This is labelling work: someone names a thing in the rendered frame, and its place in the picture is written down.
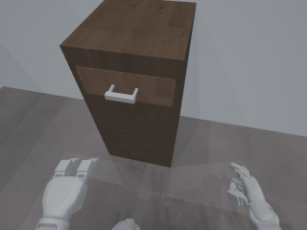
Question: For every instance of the cabinet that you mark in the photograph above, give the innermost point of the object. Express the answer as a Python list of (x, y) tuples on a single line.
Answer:
[(143, 37)]

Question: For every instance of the robot left forearm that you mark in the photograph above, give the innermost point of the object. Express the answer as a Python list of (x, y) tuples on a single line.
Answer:
[(53, 223)]

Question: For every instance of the robot left thigh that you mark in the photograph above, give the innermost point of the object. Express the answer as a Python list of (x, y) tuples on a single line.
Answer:
[(126, 225)]

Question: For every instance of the drawer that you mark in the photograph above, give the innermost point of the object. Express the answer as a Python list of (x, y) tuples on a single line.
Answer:
[(151, 89)]

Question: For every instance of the robot right forearm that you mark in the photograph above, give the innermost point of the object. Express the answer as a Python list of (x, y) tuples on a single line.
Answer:
[(262, 217)]

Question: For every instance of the robot left hand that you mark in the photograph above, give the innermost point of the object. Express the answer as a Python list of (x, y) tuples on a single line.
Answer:
[(64, 194)]

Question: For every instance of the handle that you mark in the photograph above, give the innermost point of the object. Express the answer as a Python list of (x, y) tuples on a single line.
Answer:
[(120, 97)]

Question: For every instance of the robot right hand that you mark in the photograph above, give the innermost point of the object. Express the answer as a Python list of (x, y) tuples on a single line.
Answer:
[(248, 189)]

